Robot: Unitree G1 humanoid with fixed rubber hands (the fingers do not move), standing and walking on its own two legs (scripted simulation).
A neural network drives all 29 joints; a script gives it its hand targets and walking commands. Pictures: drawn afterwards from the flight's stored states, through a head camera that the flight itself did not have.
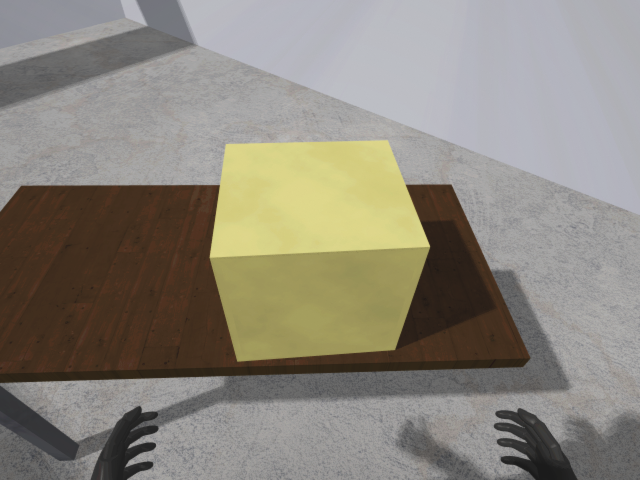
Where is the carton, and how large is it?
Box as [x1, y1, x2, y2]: [210, 140, 429, 361]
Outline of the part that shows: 387,140 226,144 210,251 210,260 237,361 388,350 395,348 429,245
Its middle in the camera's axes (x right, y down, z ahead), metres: -0.02 +0.02 +0.69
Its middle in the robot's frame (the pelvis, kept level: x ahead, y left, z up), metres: +0.51 +0.02 -0.03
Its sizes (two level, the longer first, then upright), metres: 0.286 0.263 0.278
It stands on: a table, 0.61 m high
